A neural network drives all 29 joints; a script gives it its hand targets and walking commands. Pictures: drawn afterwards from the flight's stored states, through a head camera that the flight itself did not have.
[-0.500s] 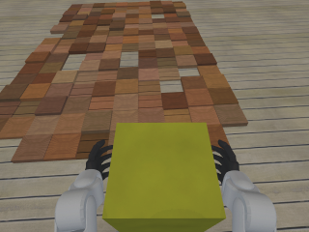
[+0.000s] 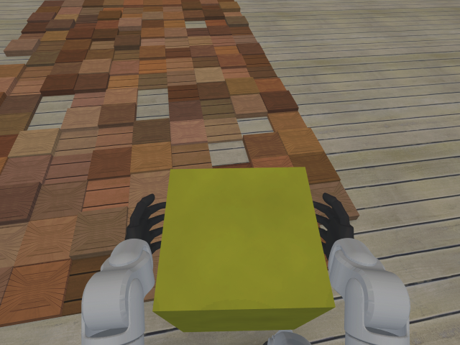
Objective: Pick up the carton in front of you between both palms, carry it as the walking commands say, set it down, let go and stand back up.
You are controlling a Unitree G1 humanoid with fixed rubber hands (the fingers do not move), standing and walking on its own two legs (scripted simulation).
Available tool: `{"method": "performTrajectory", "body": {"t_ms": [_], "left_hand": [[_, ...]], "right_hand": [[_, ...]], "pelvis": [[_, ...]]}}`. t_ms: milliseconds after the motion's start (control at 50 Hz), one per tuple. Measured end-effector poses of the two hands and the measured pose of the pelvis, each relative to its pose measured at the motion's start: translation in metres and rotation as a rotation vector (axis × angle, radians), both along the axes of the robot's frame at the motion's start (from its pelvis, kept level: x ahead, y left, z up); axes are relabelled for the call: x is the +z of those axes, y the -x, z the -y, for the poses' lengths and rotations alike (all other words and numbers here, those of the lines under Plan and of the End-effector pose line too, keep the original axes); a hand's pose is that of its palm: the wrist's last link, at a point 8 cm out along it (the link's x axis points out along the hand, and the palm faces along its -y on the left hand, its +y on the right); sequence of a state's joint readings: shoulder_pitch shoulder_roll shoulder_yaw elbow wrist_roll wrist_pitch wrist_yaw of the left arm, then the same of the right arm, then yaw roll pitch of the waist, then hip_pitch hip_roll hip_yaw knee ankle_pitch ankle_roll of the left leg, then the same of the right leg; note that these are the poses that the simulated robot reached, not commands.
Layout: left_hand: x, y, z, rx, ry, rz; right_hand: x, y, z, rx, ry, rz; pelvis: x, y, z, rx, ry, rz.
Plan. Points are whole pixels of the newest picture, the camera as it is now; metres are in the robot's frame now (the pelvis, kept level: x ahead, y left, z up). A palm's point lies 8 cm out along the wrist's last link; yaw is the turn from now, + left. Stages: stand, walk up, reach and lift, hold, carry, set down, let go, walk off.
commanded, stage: carry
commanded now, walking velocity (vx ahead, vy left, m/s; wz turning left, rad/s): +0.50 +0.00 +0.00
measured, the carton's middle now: (238, 257) +0.26 +0.00 +0.02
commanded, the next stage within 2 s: none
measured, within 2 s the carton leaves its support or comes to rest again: neither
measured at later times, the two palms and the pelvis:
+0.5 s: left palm (182, 72) +0.68 +0.12 +0.13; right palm (304, 75) +0.69 -0.18 +0.13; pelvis +0.33 -0.04 -0.01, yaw +0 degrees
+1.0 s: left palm (197, 13) +1.04 +0.11 +0.15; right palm (290, 14) +1.03 -0.19 +0.15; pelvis +0.69 -0.03 +0.01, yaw +0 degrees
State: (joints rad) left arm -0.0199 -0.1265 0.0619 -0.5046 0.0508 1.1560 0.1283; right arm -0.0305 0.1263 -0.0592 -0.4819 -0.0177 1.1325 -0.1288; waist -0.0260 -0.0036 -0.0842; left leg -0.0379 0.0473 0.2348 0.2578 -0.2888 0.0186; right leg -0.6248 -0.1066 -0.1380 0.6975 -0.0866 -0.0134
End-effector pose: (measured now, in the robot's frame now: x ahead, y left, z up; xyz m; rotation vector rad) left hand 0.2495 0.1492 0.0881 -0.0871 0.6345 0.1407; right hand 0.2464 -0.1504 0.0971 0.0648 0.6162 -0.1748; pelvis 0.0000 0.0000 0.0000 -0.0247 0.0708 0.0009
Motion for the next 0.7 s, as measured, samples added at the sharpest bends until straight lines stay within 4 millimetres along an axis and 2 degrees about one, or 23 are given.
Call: {"method": "performTrajectory", "body": {"t_ms": [60, 160, 240, 300, 380, 500, 560, 620, 700], "left_hand": [[0.003, -0.055, 0.004, 0.03, -0.007, 0.04], [0.002, -0.161, 0.017, 0.063, -0.041, 0.106], [0.0, -0.227, 0.02, 0.098, -0.06, 0.048], [0.006, -0.271, 0.021, 0.125, -0.035, 0.037], [0.025, -0.335, 0.024, 0.128, -0.008, 0.093], [0.045, -0.43, 0.028, 0.093, 0.008, 0.139], [0.043, -0.475, 0.024, 0.085, 0.012, 0.125], [0.031, -0.524, 0.018, 0.068, 0.016, 0.107], [0.012, -0.586, 0.022, 0.005, 0.023, 0.022]], "right_hand": [[-0.001, -0.062, 0.005, 0.021, -0.019, 0.04], [-0.015, -0.176, 0.018, 0.052, -0.053, 0.105], [-0.02, -0.252, 0.021, 0.09, -0.038, 0.048], [-0.014, -0.299, 0.021, 0.068, -0.094, 0.034], [0.006, -0.36, 0.025, 0.036, -0.108, 0.088], [0.03, -0.445, 0.03, 0.006, -0.076, 0.139], [0.029, -0.487, 0.026, -0.002, -0.08, 0.128], [0.02, -0.531, 0.019, -0.016, -0.077, 0.111], [0.005, -0.575, 0.022, -0.068, -0.062, 0.028]], "pelvis": [[-0.01, -0.045, 0.009, 0.008, -0.014, 0.007], [-0.038, -0.124, 0.029, 0.037, -0.018, 0.018], [-0.031, -0.163, 0.04, 0.035, -0.029, 0.004], [-0.02, -0.194, 0.046, 0.035, -0.037, -0.01], [-0.011, -0.24, 0.048, 0.024, -0.045, -0.024], [-0.008, -0.328, 0.04, 0.004, -0.048, -0.043], [-0.014, -0.38, 0.032, -0.011, -0.045, -0.043], [-0.024, -0.433, 0.021, -0.022, -0.044, -0.025], [-0.017, -0.483, 0.01, -0.025, -0.047, -0.013]]}}
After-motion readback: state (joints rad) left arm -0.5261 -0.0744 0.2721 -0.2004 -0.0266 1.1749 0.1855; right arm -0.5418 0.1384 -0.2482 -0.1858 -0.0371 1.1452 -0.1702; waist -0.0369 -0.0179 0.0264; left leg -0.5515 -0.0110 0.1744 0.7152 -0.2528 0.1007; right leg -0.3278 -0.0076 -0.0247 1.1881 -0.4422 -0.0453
